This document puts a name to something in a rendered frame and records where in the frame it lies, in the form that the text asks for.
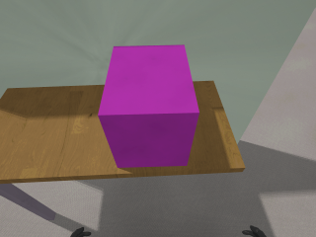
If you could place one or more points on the left robot hand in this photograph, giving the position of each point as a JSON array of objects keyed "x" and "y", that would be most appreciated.
[{"x": 79, "y": 233}]

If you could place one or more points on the table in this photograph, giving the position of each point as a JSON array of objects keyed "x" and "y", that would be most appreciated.
[{"x": 52, "y": 134}]

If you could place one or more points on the right robot hand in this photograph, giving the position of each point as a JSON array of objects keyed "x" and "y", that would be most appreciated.
[{"x": 255, "y": 232}]

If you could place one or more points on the carton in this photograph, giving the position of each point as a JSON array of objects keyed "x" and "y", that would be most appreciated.
[{"x": 149, "y": 109}]

